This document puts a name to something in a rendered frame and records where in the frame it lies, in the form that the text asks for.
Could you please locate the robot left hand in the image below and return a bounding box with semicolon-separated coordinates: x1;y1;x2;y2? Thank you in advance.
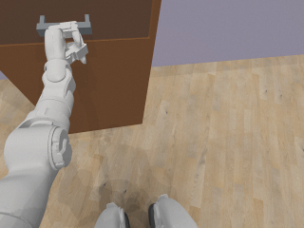
45;21;88;65

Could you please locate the cabinet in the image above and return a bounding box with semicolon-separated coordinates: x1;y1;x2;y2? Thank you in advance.
0;0;162;134

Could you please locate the robot right shin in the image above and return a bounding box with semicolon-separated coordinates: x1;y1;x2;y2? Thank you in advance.
154;194;168;228

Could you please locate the left robot thigh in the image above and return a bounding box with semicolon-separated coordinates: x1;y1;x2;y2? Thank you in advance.
94;206;126;228

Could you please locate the robot left upper arm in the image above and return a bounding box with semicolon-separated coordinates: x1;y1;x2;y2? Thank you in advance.
0;125;72;228

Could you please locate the handle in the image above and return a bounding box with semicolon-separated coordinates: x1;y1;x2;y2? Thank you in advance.
36;14;92;37

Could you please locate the drawer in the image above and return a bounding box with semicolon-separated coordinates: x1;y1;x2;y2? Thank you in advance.
0;0;153;45

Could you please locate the left robot forearm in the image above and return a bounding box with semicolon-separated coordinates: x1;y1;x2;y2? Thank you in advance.
4;59;76;169

